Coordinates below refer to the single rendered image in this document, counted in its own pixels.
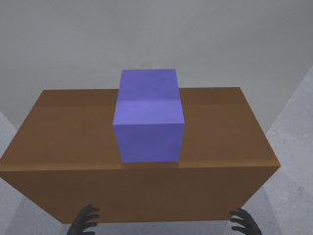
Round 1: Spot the carton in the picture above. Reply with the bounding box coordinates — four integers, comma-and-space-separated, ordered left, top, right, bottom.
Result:
112, 69, 185, 163

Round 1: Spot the pedestal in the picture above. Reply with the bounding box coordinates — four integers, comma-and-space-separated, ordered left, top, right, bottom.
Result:
0, 87, 281, 224

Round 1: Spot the left robot hand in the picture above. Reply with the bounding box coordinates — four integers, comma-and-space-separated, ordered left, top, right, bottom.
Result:
67, 204, 100, 235

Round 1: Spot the right robot hand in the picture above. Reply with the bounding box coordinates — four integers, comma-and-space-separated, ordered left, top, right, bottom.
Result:
229, 208, 263, 235

